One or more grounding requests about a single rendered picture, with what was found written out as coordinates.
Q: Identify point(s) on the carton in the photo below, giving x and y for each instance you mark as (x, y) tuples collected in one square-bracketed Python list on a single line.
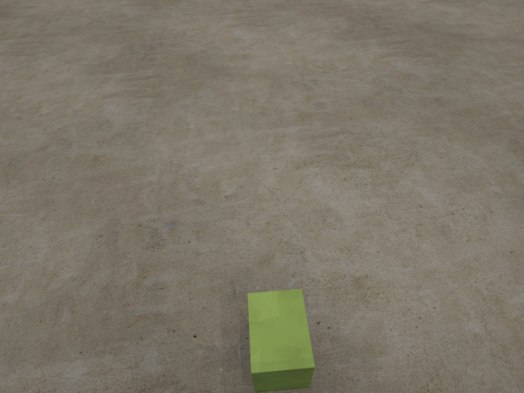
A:
[(281, 351)]

